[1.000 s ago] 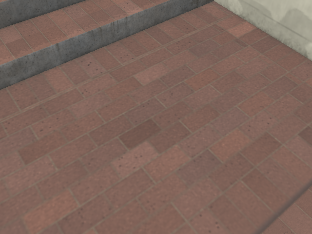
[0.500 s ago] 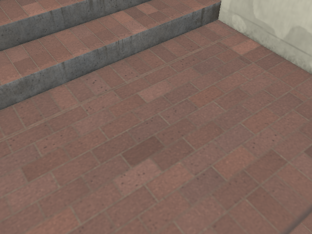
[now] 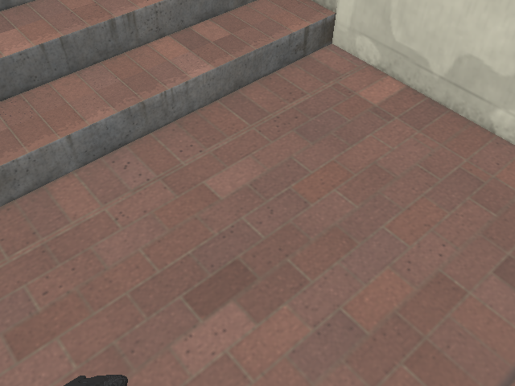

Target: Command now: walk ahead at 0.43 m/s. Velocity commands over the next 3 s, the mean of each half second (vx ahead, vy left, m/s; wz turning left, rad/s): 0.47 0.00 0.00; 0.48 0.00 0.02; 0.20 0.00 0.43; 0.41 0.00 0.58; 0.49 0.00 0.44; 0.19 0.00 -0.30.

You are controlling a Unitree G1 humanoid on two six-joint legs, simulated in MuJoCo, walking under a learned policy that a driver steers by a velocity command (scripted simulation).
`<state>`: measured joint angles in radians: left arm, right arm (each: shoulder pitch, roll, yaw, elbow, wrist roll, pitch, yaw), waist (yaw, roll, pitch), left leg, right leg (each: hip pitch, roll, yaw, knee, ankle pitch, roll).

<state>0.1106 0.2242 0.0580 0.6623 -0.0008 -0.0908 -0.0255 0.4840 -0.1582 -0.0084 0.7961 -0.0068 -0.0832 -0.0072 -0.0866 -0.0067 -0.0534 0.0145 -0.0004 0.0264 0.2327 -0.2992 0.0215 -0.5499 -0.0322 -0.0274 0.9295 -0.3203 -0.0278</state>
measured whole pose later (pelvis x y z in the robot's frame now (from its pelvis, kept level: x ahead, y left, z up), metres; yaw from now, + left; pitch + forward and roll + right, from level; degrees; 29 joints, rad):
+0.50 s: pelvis +0.24 -0.01 +0.00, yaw +1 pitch +2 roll -2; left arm 0.40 0.25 0.06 0.82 -0.02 -0.08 -0.01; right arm 0.08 -0.25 -0.04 0.72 0.01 -0.08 0.02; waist 0.08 0.04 -0.01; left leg -0.70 0.11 -0.04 0.68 0.06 0.00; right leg -0.04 0.06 -0.04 0.26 -0.26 -0.04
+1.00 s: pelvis +0.51 +0.06 +0.00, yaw +1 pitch +2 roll +1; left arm 0.08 0.25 0.05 0.73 0.00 -0.07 -0.01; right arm 0.38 -0.24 -0.04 0.87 0.01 -0.07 0.00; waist -0.07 -0.05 0.00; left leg -0.08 -0.07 0.04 0.25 -0.21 0.06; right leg -0.69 -0.11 0.05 0.69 0.06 0.01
